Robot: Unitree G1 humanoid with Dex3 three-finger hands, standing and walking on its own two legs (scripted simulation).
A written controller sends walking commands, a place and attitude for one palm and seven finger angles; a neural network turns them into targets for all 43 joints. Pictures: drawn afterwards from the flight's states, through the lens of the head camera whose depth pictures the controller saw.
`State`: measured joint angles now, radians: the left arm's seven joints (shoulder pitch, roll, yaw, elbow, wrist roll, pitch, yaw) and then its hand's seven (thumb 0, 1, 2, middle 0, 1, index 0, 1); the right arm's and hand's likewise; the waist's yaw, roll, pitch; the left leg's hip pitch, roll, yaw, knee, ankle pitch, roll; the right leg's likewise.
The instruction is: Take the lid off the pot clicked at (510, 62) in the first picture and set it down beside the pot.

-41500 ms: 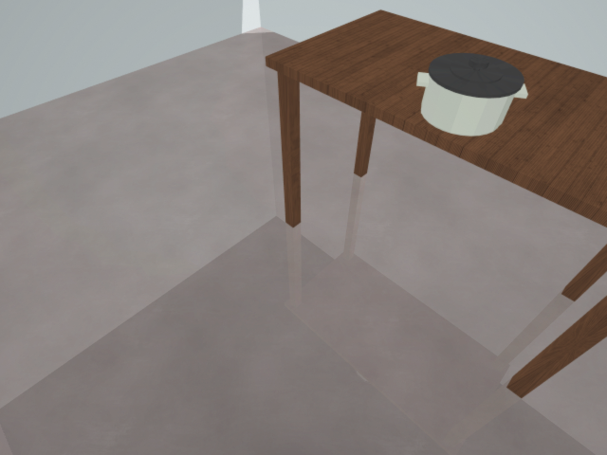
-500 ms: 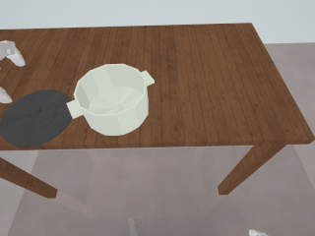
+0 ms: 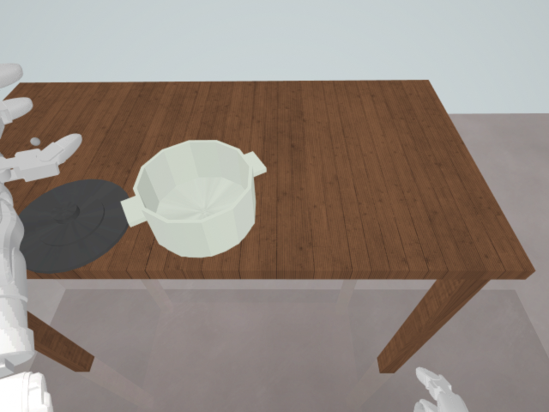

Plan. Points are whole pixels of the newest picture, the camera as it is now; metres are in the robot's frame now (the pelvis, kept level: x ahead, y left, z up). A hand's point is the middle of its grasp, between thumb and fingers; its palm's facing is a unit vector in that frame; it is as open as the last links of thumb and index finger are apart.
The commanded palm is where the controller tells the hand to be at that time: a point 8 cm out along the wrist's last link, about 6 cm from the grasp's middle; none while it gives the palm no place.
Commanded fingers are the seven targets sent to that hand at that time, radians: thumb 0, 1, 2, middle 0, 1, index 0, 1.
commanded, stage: draw the hand back to the body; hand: left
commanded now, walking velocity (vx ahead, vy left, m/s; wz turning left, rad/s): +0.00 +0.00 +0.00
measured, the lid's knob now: (65, 212) +0.42 +0.39 +0.02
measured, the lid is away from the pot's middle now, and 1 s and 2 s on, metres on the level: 0.24 0.24 0.24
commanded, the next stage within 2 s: step back with the hand held close in 1.40 s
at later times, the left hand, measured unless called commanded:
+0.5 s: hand (20, 199) +0.29 +0.29 +0.21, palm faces +0.52 -0.81 -0.28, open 8.3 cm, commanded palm +0.23 +0.31 +0.22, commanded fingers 0.00 0.88 0.89 -0.20 -0.32 -0.20 -0.32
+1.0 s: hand (8, 274) +0.21 +0.26 +0.20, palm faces +0.46 -0.83 -0.31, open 7.5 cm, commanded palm +0.14 +0.29 +0.21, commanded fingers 0.00 0.90 0.90 -0.20 -0.30 -0.20 -0.30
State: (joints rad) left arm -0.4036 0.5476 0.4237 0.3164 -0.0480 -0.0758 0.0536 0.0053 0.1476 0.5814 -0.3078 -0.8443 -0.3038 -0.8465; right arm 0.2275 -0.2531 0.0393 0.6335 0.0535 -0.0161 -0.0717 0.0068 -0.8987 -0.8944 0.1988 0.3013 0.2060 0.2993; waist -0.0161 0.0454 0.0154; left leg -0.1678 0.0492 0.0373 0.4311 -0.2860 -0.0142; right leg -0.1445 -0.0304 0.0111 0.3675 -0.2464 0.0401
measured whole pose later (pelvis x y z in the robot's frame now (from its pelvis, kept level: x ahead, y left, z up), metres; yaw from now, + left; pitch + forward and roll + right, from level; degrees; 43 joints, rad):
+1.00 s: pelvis -0.02 +0.00 +0.00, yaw +0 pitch -4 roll -1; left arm 0.25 0.35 0.38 -0.36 -0.11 -0.08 0.08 0.02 0.88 0.90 -0.21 -0.30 -0.20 -0.30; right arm 0.16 -0.23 0.02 0.67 0.01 -0.09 -0.08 0.01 -0.90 -0.89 0.20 0.30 0.20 0.30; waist 0.05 0.06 0.03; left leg -0.08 0.05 0.04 0.39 -0.25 -0.02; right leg -0.06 -0.03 0.01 0.34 -0.22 0.04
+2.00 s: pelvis -0.07 +0.03 -0.01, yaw -1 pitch +0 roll -1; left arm 0.63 0.48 0.46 -0.77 -0.08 -0.19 0.09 0.02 0.88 0.90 -0.21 -0.30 -0.21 -0.30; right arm 0.21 -0.19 0.00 0.52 0.03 -0.05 -0.05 0.01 -0.90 -0.89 0.20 0.30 0.20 0.30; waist 0.02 -0.05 0.06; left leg -0.33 0.01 0.07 0.58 -0.26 0.04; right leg -0.29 -0.05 -0.02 0.59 -0.28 0.03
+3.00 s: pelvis -0.29 +0.09 -0.02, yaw -1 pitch +2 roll -2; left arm 0.38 0.42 0.39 -0.55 -0.07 -0.20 0.10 0.01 0.89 0.90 -0.21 -0.30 -0.20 -0.30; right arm 0.15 -0.21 -0.03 0.63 0.00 -0.09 -0.03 0.01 -0.90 -0.89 0.20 0.30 0.20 0.30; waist -0.03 -0.05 0.05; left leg -0.42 0.00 -0.02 0.62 -0.24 0.04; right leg -0.48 0.02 0.05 0.83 -0.45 0.02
